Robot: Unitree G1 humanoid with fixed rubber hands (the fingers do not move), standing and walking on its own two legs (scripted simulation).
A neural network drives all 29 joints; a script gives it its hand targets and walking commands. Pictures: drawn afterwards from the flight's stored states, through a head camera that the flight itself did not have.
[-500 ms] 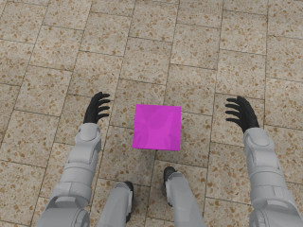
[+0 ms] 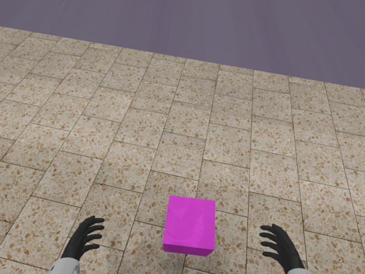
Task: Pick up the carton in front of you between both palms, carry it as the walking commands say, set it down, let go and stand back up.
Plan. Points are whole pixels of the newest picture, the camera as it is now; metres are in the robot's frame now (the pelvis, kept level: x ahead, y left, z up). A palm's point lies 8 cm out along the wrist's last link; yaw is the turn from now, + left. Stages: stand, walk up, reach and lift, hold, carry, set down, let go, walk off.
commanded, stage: let go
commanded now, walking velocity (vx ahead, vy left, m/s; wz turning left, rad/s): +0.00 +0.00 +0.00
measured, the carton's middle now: (188, 227) +0.36 -0.05 -0.65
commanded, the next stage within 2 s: stand in 0.46 s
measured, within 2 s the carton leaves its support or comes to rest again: neither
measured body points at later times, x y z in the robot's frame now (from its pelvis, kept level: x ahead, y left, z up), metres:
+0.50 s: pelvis +0.02 +0.01 +0.00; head +0.04 +0.02 +0.45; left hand +0.19 +0.25 -0.09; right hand +0.19 -0.23 -0.08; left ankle -0.05 +0.13 -0.74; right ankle +0.02 -0.13 -0.74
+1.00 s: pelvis +0.02 +0.00 +0.00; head +0.03 -0.01 +0.45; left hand +0.15 +0.30 -0.10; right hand +0.16 -0.28 -0.11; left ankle -0.05 +0.13 -0.74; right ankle +0.02 -0.13 -0.74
